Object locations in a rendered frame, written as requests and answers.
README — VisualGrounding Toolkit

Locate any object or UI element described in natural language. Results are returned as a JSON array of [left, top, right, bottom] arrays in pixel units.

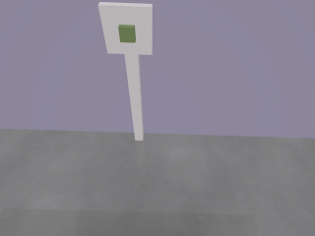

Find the button
[[118, 25, 136, 43]]

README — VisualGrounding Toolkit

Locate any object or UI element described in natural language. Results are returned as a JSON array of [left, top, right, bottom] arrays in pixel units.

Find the panel
[[98, 2, 153, 141]]

